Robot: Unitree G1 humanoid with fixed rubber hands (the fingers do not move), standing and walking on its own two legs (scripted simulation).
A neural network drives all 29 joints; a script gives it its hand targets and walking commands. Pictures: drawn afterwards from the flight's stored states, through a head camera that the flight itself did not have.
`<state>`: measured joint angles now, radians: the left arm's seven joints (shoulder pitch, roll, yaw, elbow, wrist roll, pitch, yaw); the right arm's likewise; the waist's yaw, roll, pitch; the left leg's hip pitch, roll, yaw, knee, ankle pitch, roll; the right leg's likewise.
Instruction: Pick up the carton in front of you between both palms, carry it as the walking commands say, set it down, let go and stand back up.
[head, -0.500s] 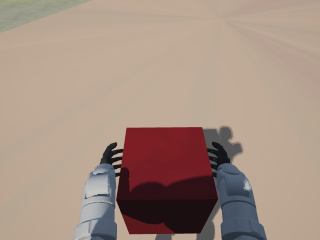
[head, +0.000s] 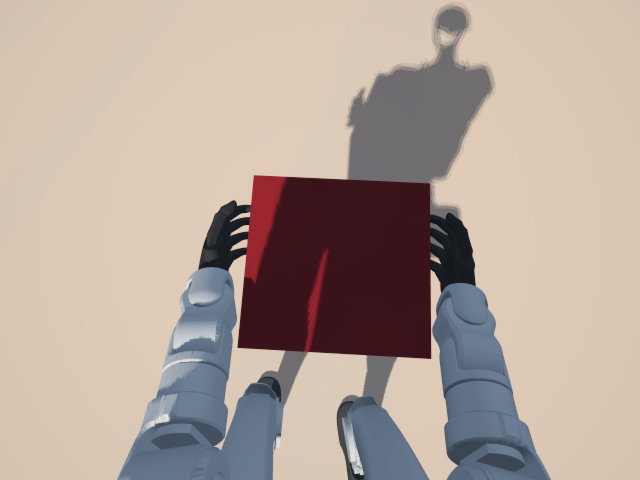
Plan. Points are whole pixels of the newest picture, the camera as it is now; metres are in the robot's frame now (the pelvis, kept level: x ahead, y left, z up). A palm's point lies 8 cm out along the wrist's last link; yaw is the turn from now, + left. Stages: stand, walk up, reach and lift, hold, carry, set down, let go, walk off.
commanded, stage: set down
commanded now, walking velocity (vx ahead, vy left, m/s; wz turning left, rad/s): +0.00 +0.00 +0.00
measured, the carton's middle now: (334, 275) +0.38 -0.02 -0.16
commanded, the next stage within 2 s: none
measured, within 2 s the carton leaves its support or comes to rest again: rests again in 1.90 s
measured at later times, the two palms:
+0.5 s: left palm (251, 241) +0.45 +0.10 -0.21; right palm (438, 269) +0.40 -0.19 -0.20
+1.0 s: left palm (269, 238) +0.50 +0.09 -0.37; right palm (416, 268) +0.43 -0.21 -0.35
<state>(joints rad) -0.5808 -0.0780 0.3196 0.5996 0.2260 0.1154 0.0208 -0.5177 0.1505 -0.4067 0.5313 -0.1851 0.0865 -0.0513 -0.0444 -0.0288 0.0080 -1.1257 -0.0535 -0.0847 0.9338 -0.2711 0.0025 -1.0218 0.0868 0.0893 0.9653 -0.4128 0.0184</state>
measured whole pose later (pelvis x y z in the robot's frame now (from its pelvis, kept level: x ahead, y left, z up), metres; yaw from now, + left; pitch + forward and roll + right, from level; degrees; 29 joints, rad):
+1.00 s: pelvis -0.05 +0.01 -0.24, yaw -6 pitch +48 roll -6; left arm -1.29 0.12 0.32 0.87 0.22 0.28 0.07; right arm -1.14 0.00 -0.60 0.66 -0.15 0.26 -0.07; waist -0.08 0.01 -0.02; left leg -2.21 -0.13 -0.12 1.84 -0.46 -0.04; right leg -2.09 0.16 0.04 1.88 -0.64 0.09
